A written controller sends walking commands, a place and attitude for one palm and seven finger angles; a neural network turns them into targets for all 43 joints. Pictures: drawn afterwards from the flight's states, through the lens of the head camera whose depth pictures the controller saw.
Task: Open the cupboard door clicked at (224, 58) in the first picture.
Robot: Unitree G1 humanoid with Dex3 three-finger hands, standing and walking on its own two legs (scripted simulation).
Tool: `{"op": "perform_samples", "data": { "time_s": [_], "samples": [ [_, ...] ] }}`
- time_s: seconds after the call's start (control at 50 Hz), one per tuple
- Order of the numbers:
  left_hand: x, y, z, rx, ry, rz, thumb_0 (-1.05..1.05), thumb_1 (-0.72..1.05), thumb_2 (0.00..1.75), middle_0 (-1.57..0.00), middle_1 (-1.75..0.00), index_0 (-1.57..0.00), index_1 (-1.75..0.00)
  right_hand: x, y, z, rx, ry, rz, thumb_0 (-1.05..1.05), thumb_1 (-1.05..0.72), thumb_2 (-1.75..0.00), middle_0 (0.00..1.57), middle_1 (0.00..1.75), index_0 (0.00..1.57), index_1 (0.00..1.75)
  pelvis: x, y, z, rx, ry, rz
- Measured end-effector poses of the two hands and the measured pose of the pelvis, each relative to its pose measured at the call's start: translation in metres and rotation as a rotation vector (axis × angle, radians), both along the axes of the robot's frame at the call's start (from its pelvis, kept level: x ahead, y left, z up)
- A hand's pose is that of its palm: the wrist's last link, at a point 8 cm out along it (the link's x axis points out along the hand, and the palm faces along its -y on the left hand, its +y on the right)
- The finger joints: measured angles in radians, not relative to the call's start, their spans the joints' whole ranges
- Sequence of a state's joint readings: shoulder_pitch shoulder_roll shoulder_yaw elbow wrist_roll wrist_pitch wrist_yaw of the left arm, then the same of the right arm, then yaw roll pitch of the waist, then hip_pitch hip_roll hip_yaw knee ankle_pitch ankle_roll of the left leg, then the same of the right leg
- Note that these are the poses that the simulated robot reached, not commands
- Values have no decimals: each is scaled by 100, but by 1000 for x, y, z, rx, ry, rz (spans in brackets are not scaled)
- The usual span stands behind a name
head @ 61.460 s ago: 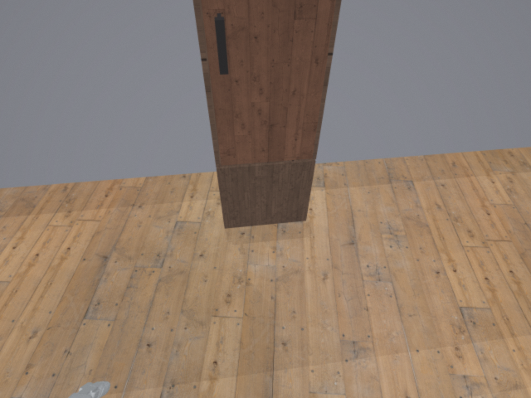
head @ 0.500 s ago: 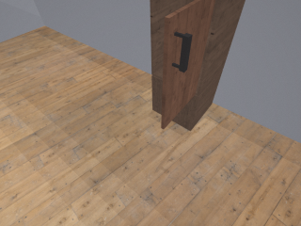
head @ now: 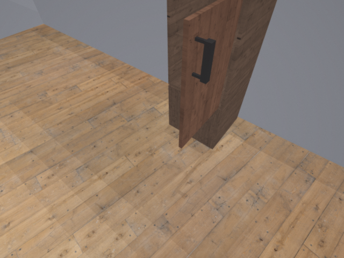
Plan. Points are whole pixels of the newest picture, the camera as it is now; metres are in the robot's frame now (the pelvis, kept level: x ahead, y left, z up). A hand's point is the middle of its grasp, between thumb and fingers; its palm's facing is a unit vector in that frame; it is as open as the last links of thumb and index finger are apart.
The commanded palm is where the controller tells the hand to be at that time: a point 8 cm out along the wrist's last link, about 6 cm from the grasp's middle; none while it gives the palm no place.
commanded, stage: look to check the result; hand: left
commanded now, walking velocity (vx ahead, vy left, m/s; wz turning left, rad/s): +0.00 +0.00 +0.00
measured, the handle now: (201, 60) +0.67 -0.06 +0.11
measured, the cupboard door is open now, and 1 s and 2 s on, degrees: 90 90 90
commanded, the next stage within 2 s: stand and wait in 0.46 s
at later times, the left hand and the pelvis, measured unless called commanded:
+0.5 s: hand out of the picture +0.01 +0.15 -0.17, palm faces +0.05 -0.99 -0.17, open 7.4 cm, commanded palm none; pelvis +0.02 -0.01 +0.00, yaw +0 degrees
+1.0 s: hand out of the picture +0.02 +0.16 -0.17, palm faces +0.05 -0.98 -0.17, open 7.4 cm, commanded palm none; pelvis +0.03 -0.01 +0.00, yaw +0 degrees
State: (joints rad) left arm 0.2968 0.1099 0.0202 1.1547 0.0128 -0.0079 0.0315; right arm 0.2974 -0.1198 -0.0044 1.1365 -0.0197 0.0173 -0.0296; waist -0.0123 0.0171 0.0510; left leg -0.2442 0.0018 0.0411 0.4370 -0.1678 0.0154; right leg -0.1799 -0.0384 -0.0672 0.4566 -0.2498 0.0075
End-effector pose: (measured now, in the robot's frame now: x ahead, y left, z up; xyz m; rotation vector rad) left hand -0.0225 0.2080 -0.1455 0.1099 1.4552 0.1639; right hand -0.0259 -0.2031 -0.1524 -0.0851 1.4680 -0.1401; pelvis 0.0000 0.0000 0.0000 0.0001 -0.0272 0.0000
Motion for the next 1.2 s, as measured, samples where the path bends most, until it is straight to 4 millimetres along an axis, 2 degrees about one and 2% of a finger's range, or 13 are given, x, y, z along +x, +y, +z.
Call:
{"op": "perform_samples", "data": {
  "time_s": [0.16,0.48,1.2],
  "samples": [
    [5,0,1,6,9,6,0,91,90,-20,-30,-20,-30,16,-2,0,0,-10,12,0,-91,-90,20,30,19,30,8,-2,1,0,0,1],
    [27,-6,0,-7,-12,1,0,91,90,-20,-30,-20,-30,35,-13,4,-24,-14,26,1,-91,-90,20,30,19,30,22,-5,2,1,0,4],
    [38,-1,2,1,-9,-1,0,91,90,-20,-30,-20,-30,55,-18,8,-43,-28,35,1,-91,-90,20,30,20,30,36,-5,4,2,-1,4]
  ]
}}
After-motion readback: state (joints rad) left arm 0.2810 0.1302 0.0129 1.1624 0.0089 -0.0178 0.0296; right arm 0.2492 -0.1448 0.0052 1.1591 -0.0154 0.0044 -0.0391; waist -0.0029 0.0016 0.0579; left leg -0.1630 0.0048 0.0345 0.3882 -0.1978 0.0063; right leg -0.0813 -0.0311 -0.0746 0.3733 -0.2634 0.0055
